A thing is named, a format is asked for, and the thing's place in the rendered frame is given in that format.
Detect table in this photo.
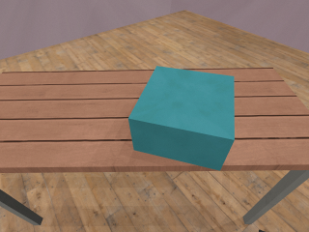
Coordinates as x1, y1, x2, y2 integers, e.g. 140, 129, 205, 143
0, 67, 309, 225

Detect carton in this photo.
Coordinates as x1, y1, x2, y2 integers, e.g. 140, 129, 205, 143
128, 66, 235, 171

